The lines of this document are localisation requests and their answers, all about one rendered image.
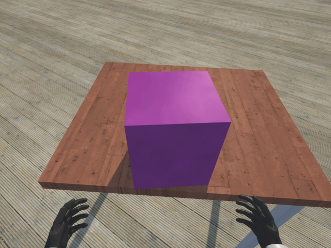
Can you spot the robot left hand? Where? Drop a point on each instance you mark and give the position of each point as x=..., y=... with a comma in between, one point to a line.
x=62, y=229

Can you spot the carton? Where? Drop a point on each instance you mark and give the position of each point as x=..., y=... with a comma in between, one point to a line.
x=175, y=125

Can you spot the table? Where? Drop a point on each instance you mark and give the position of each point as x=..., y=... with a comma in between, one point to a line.
x=263, y=154

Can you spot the robot right hand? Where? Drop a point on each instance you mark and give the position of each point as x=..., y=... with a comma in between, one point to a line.
x=262, y=224

